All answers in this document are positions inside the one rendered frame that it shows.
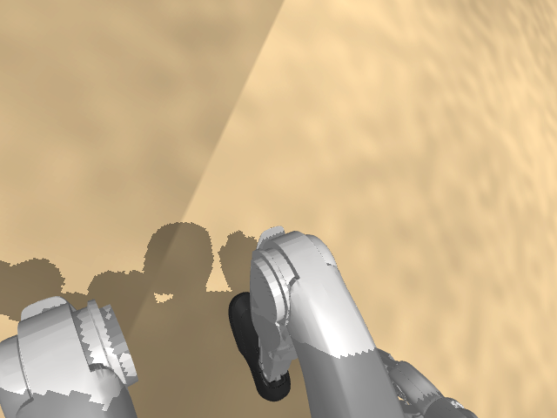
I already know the right robot foot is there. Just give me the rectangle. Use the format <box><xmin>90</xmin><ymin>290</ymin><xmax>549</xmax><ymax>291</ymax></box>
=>
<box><xmin>228</xmin><ymin>292</ymin><xmax>291</xmax><ymax>401</ymax></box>

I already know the right robot hand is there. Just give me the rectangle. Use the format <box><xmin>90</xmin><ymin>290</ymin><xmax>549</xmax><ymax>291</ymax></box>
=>
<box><xmin>377</xmin><ymin>348</ymin><xmax>445</xmax><ymax>418</ymax></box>

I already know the right robot arm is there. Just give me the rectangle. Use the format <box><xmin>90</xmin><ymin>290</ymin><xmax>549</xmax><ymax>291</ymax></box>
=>
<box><xmin>424</xmin><ymin>397</ymin><xmax>478</xmax><ymax>418</ymax></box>

